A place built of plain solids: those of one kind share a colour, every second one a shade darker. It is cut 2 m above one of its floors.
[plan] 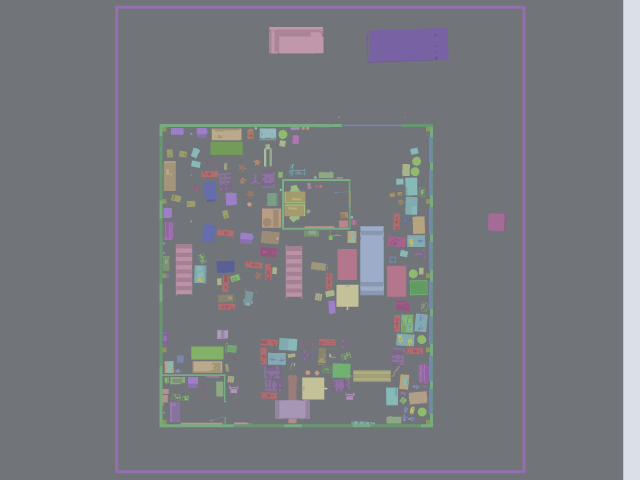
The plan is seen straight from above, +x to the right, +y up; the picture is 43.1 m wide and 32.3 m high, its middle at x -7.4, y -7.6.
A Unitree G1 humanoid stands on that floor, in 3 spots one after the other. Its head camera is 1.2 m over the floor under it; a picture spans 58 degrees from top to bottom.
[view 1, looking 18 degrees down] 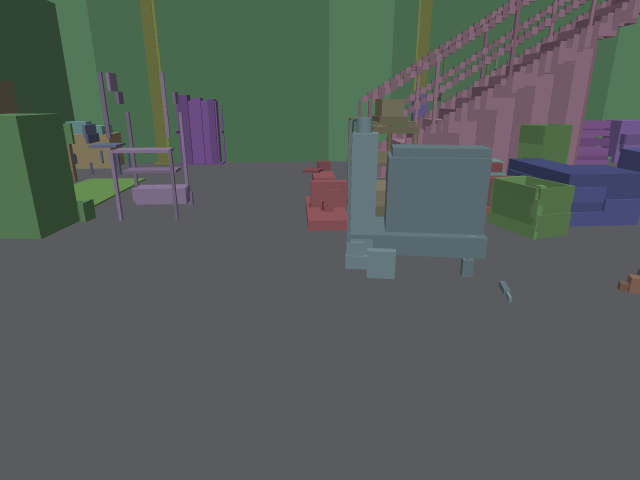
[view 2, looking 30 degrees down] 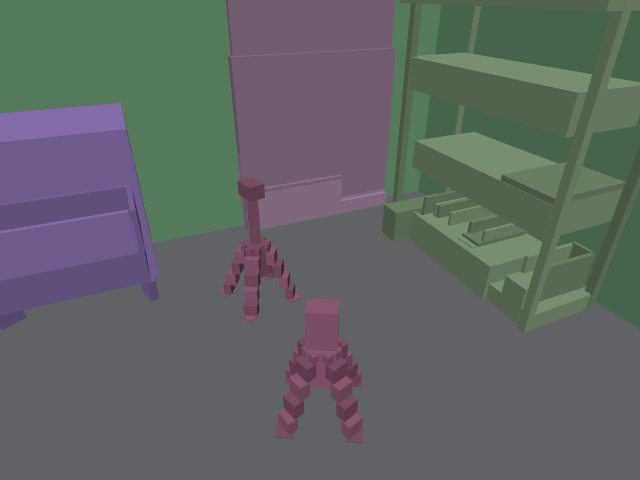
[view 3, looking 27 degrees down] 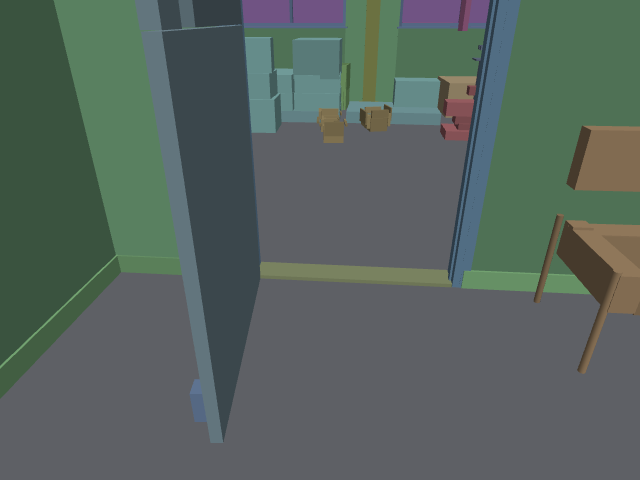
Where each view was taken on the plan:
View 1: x -9.15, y -12.39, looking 177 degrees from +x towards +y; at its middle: ground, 3.88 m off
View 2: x -15.60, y -19.00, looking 66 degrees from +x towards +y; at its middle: ground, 2.40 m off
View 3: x -7.35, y -4.85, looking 5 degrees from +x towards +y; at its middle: ground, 2.64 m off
